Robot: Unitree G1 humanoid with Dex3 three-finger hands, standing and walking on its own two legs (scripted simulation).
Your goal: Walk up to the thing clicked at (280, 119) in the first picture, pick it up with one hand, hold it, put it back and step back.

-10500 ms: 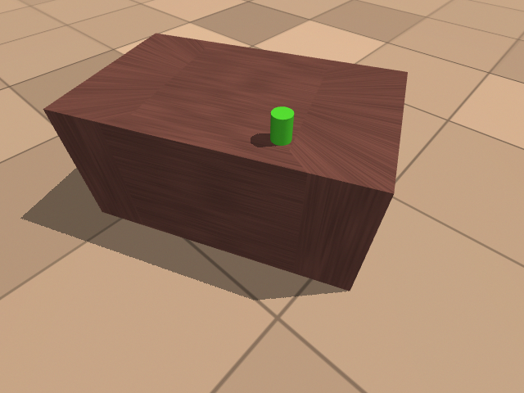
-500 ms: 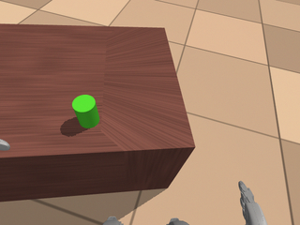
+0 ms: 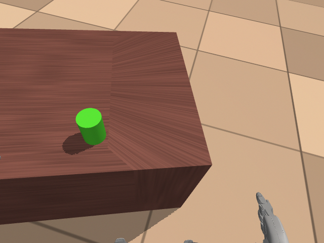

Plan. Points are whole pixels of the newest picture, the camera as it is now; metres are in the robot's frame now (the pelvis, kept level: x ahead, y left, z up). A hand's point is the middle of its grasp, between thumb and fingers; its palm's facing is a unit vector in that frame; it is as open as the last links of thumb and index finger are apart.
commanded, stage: go down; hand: left
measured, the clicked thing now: (92, 127) +0.48 +0.20 -0.07
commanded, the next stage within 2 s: none
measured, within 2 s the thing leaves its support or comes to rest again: neither
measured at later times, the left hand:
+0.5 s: hand out of the picture +0.38 +0.38 +0.08, palm faces +0.23 -0.97 -0.03, open 17.6 cm
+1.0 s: hand out of the picture +0.38 +0.39 +0.07, palm faces +0.24 -0.97 +0.00, open 17.6 cm
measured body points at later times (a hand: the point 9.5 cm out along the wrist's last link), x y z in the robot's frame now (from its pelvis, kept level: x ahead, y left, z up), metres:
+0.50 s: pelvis -0.02 +0.00 -0.01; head +0.07 +0.05 +0.43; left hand +0.37 +0.43 +0.08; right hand +0.13 -0.27 -0.04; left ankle +0.01 +0.13 -0.68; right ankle -0.01 -0.15 -0.68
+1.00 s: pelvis -0.01 +0.01 -0.01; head +0.08 +0.06 +0.43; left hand +0.36 +0.44 +0.07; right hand +0.15 -0.25 -0.04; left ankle +0.01 +0.13 -0.68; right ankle -0.01 -0.15 -0.68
